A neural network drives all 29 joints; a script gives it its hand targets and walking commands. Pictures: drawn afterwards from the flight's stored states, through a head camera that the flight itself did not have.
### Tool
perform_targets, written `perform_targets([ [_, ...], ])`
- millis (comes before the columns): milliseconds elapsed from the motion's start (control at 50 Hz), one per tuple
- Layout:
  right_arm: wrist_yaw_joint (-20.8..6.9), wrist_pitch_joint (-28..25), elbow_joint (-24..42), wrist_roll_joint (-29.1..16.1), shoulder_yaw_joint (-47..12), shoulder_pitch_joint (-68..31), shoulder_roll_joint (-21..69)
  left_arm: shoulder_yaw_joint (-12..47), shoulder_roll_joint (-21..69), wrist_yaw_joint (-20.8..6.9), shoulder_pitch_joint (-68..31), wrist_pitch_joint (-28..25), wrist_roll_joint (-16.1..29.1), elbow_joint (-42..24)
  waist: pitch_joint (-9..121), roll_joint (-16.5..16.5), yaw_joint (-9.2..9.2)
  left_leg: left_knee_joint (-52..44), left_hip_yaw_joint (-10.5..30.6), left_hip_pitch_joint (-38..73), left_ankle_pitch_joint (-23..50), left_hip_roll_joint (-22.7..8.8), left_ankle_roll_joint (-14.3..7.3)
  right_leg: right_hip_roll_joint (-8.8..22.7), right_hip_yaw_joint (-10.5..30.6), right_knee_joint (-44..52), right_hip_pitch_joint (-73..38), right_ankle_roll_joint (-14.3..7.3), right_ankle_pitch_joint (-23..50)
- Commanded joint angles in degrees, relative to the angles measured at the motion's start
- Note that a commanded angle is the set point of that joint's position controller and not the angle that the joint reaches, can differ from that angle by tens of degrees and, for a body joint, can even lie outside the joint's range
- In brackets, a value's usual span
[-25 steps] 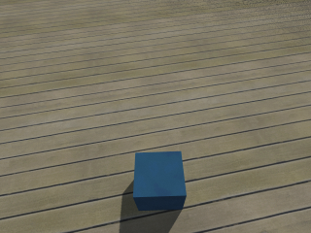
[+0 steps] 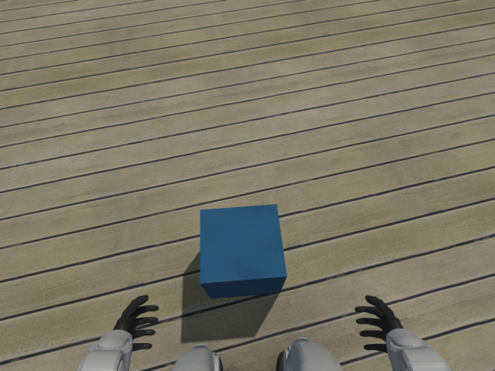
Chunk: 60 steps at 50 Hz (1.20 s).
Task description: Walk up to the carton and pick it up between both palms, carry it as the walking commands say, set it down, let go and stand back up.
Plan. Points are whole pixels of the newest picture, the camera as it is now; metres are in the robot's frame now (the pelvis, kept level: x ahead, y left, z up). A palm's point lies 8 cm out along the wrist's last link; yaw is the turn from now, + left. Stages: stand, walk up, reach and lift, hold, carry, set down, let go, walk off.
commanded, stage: reach and lift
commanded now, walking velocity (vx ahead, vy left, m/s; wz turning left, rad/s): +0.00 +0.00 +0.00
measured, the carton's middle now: (242, 253) +0.47 +0.03 -0.61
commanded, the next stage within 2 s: none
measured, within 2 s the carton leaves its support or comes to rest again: neither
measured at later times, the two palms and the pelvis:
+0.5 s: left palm (142, 293) +0.26 +0.22 -0.16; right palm (361, 296) +0.23 -0.21 -0.16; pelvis -0.05 +0.01 -0.05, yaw +0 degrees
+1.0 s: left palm (151, 233) +0.40 +0.23 -0.20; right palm (340, 232) +0.38 -0.21 -0.20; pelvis -0.06 +0.01 -0.08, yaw +1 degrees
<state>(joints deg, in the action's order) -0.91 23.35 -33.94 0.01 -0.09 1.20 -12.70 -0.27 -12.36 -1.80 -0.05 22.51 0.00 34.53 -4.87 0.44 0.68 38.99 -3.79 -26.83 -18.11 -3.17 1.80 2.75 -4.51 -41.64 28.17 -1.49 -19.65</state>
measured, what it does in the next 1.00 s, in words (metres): lowers itself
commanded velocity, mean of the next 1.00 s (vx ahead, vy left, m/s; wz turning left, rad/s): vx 0.00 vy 0.00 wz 0.00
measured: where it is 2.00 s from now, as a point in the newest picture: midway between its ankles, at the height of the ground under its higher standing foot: outside the picture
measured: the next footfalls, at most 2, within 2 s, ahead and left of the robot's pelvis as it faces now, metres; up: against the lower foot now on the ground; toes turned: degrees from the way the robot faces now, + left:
none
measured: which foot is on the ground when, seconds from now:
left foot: down 0.00-1.00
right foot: down 0.00-1.00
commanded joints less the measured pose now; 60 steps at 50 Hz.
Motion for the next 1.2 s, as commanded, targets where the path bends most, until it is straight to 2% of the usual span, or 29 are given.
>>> perform_targets([
  [0, -0.05, -6.11, 4.70, 0.82, 4.59, -0.64, -1.78, -10.22, -5.00, -1.36, 0.67, -6.03, -1.28, -2.35, 24.43, 6.22, -1.31, 4.08, 0.56, -14.68, 18.66, 6.65, -2.81, -2.76, 7.93, -3.22, -9.89, 3.45, 39.28],
  [20, 0.65, -7.66, 4.70, 0.17, 4.03, -1.23, 0.10, -11.30, -6.26, -1.87, -1.60, -8.06, -1.72, -2.20, 24.32, 3.24, -2.68, 5.72, -0.62, -18.06, 17.05, 7.33, -3.06, -2.20, 9.47, -4.10, -9.09, 3.28, 40.47],
  [40, 0.94, -8.26, 4.10, 1.85, 6.14, -1.58, -2.24, -9.63, -5.43, -1.52, -2.79, -8.90, -1.54, -3.68, 24.48, 3.61, -0.11, 6.17, 0.40, -20.11, 18.14, 6.99, -2.40, -2.81, 9.16, -5.00, -7.14, 3.63, 39.36],
  [60, 1.11, -8.57, 6.81, 0.01, 4.36, -5.47, -1.53, -11.26, -6.48, -1.56, -4.05, -8.58, -1.34, -2.14, 27.64, 5.87, -2.35, 7.84, 0.61, -20.10, 16.73, 6.24, -3.02, -2.19, 9.00, -5.72, -6.00, 4.17, 37.31],
  [80, 1.21, -8.76, 6.14, 0.45, 6.51, -4.05, -2.59, -12.04, -7.99, -1.21, -6.20, -9.50, -2.16, -5.24, 30.19, 1.28, -1.37, 8.14, 0.74, -18.81, 17.66, 6.24, -2.75, -2.81, 8.64, -6.48, -4.86, 3.73, 34.76],
  [200, 2.20, -8.98, 12.95, 0.67, 10.40, -12.68, -6.44, -12.79, -9.49, -0.27, -12.86, -8.87, -0.44, -6.94, 34.22, 4.06, -0.66, 10.44, -0.07, -22.35, 11.20, 5.48, -2.29, -4.31, 6.11, -7.65, 3.89, 3.79, 20.62],
  [280, 2.94, -6.03, 13.21, -2.24, 6.72, -21.01, -2.40, -13.06, -11.16, -0.89, -18.93, -6.48, 0.40, -1.51, 30.85, 4.85, -5.01, 10.58, -1.98, -27.06, 3.43, 5.54, -3.11, -3.47, 6.95, -6.23, 4.59, 4.02, 9.19],
  [380, 3.21, -2.82, 7.66, -3.70, 8.80, -31.82, -5.26, -13.33, -13.70, -0.14, -32.40, -3.97, 1.29, -0.70, 25.50, 2.68, -3.12, 10.20, -1.49, -28.13, -4.71, 4.55, -2.78, -3.45, 5.86, -5.80, 14.28, 3.34, -5.16],
  [420, 3.91, -2.00, 6.71, -1.97, 10.56, -34.12, -6.69, -14.17, -13.69, -0.04, -31.41, -3.21, 1.36, 3.20, 28.67, 6.84, -3.78, 10.72, -2.55, -29.15, -3.75, 4.75, -2.90, -4.09, 5.78, -6.24, 11.07, 3.22, -3.94],
  [480, 3.80, -2.99, 3.47, -2.69, 12.85, -40.17, -9.06, -15.11, -14.22, 0.70, -42.34, -4.44, 1.45, 0.93, 34.21, 0.70, -1.44, 11.37, -1.01, -26.22, -2.48, 4.52, -1.85, -3.80, 5.49, -8.31, 14.90, 2.39, -0.82],
  [520, 4.34, -3.38, 1.78, -2.25, 12.35, -43.07, -8.06, -15.37, -15.22, 0.59, -44.98, -5.01, 1.10, 2.38, 34.95, 2.72, -1.78, 12.51, -1.12, -28.72, 1.29, 4.43, -2.14, -3.47, 5.83, -9.47, 14.77, 2.87, 3.49],
  [540, 4.56, -4.05, 2.05, -2.17, 11.63, -43.22, -8.34, -18.51, -16.68, 0.64, -41.14, -6.01, 0.23, 6.02, 38.42, 4.47, -4.97, 13.21, -2.35, -32.65, 2.70, 4.67, -2.07, -3.44, 6.15, -10.10, 12.31, 3.00, 6.42],
  [640, 4.82, -8.29, -0.26, -4.16, 14.97, -52.22, -10.57, -16.25, -16.33, 0.62, -53.44, -9.51, 2.78, 4.83, 48.03, 2.01, -0.70, 14.83, -0.13, -30.60, 9.42, 4.87, -1.24, -3.90, 6.43, -12.76, 14.12, 2.33, 17.67],
  [680, 5.06, -9.73, -1.13, -3.50, 13.63, -53.32, -10.26, -19.40, -19.04, 0.54, -52.07, -11.24, 2.09, 8.63, 49.00, 7.49, -2.14, 15.01, -0.79, -35.92, 9.66, 5.85, -1.97, -3.69, 7.13, -12.57, 11.46, 3.74, 20.36],
  [700, 5.15, -9.82, -2.70, -5.97, 11.66, -52.30, -6.56, -19.41, -16.91, 0.47, -48.62, -11.44, 2.65, 11.92, 50.60, 5.94, -5.29, 15.08, -1.72, -35.95, 11.70, 6.35, -2.18, -3.96, 6.98, -13.23, 9.78, 3.89, 21.67],
  [720, 5.19, -10.66, -0.08, -5.82, 12.86, -57.02, -9.78, -18.23, -18.43, 0.22, -55.22, -12.57, 3.52, 9.29, 50.05, 4.00, -2.06, 15.11, 0.17, -37.15, 10.81, 6.12, -2.19, -3.61, 8.09, -13.24, 13.22, 3.21, 21.85],
  [740, 4.98, -11.09, -2.29, -5.83, 12.64, -55.67, -8.49, -19.22, -18.61, 0.59, -54.39, -13.19, 2.65, 11.28, 52.21, 4.18, -3.43, 15.16, 0.13, -34.40, 13.81, 6.41, -1.90, -3.93, 7.12, -13.83, 14.13, 3.53, 23.82],
  [780, 5.61, -12.03, 0.69, -5.53, 15.39, -63.52, -12.85, -18.39, -20.38, 0.38, -63.41, -13.92, 4.13, 5.56, 59.94, 2.31, -0.92, 15.89, 0.85, -34.69, 14.63, 6.56, -1.48, -4.01, 7.81, -15.22, 11.93, 2.97, 26.84],
  [800, 5.78, -12.31, 2.33, -6.37, 14.48, -66.39, -12.82, -18.80, -21.63, 0.21, -64.56, -14.44, 4.36, 6.50, 60.12, 4.65, -1.03, 16.09, 0.74, -37.89, 12.64, 6.37, -2.30, -3.70, 8.35, -15.43, 10.89, 3.12, 27.00],
  [820, 5.91, -11.64, -0.81, -6.22, 14.06, -64.90, -12.04, -18.94, -22.67, 0.62, -65.45, -14.18, 3.42, 6.15, 61.05, 0.95, -2.34, 15.74, 0.59, -37.49, 10.84, 6.75, -1.71, -3.48, 8.90, -15.13, 10.91, 2.93, 24.05],
  [860, 5.77, -11.46, -6.00, -4.51, 15.89, -63.97, -12.70, -18.99, -21.15, 0.67, -63.84, -13.73, 4.25, 10.72, 56.54, 4.33, -0.45, 14.89, 0.74, -38.64, 9.40, 6.78, -1.91, -4.06, 7.50, -14.81, 12.38, 3.42, 21.63],
  [880, 5.90, -12.56, 0.71, -6.09, 15.34, -70.54, -14.43, -19.08, -22.30, 0.27, -68.64, -14.57, 4.17, 8.46, 61.88, 2.18, -2.27, 15.87, 0.21, -39.58, 9.87, 6.65, -1.65, -3.78, 8.13, -15.18, 11.09, 3.05, 23.94],
  [900, 5.78, -11.83, -4.50, -4.99, 15.16, -72.13, -13.82, -18.46, -21.96, -0.07, -70.78, -14.18, 5.21, 11.17, 57.73, 5.56, -0.89, 16.09, 0.85, -42.15, 8.68, 6.68, -1.87, -3.64, 8.03, -15.22, 13.28, 3.49, 21.01],
  [940, 5.74, -12.51, -2.38, -5.73, 15.45, -73.84, -14.02, -18.62, -22.28, 0.13, -73.14, -14.83, 5.41, 8.05, 68.22, 3.40, -1.37, 17.74, 0.56, -39.57, 12.76, 7.03, -2.07, -3.48, 9.39, -16.86, 6.51, 2.79, 27.80],
  [980, 6.02, -12.76, -5.92, -6.66, 14.32, -73.63, -10.30, -22.06, -25.09, -0.29, -72.04, -15.77, 2.78, 12.94, 61.14, 4.29, -4.52, 18.09, -0.89, -46.20, 12.26, 7.30, -2.45, -2.85, 10.38, -16.93, 7.17, 3.38, 29.24],
  [1000, 5.40, -12.36, -12.05, -4.60, 16.32, -73.04, -12.40, -19.68, -21.87, 0.17, -71.86, -15.13, 3.87, 15.63, 55.70, 2.94, -1.15, 16.82, -0.11, -44.64, 11.90, 6.88, -1.80, -3.91, 8.36, -16.77, 13.33, 3.19, 25.13],
  [1020, 5.56, -13.56, -6.70, -6.77, 14.97, -78.07, -12.04, -22.19, -24.39, -0.17, -76.60, -16.47, 2.79, 12.89, 59.85, 4.37, -4.35, 18.56, 0.04, -48.29, 11.48, 7.13, -2.53, -3.28, 10.36, -17.60, 10.00, 2.88, 28.04],
  [1040, 5.42, -14.01, -3.58, -5.54, 17.28, -81.05, -14.96, -21.39, -25.27, 0.19, -79.75, -16.56, 4.19, 12.09, 66.34, 3.65, -2.32, 18.86, 0.87, -46.27, 14.00, 7.08, -2.60, -3.85, 9.58, -19.92, 8.00, 2.50, 32.47],
  [1180, 3.70, -14.63, -10.52, -4.86, 20.07, -84.31, -18.97, -21.75, -24.45, 1.43, -84.76, -16.08, 4.46, 12.24, 70.50, -0.05, -1.45, 19.15, 1.22, -40.61, 20.24, 6.38, -1.51, -4.55, 8.07, -19.37, 16.59, 1.92, 32.59],
])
